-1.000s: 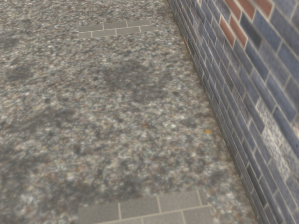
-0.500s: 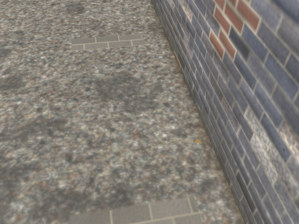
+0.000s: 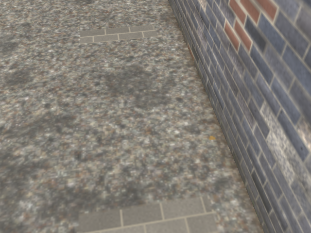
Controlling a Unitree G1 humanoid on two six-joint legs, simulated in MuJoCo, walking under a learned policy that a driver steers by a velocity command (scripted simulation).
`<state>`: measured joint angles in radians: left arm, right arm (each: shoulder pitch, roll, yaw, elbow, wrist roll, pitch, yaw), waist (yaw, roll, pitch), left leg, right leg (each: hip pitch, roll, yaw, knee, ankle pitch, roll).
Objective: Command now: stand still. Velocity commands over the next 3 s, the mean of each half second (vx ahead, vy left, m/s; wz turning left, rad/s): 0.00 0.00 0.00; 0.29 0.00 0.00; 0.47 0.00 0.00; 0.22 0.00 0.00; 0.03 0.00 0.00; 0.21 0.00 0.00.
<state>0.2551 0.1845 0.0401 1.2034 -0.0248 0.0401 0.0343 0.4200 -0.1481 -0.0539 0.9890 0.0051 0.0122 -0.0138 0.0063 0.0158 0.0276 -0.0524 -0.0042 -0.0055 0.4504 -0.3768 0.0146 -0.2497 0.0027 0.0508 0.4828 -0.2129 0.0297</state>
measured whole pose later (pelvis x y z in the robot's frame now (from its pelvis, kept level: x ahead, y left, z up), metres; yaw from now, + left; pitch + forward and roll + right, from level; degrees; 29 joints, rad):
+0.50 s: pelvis +0.00 +0.00 +0.00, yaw +0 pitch -2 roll -1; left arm 0.23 0.19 0.04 1.20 -0.02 0.04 0.04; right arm 0.42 -0.15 -0.05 0.99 0.00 0.01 -0.01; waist 0.00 0.01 0.02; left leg -0.03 -0.01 -0.01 0.43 -0.37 0.02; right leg -0.22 0.00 0.05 0.46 -0.20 0.04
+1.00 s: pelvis +0.10 +0.02 -0.07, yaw -2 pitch +1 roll +2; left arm 0.58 0.14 0.02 1.19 -0.02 -0.10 0.08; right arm 0.18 -0.21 -0.08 0.89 0.02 -0.03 0.02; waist 0.09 0.02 -0.03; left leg -0.73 0.07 -0.08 0.99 0.31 -0.02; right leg -0.33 -0.04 0.03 1.04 -0.74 0.00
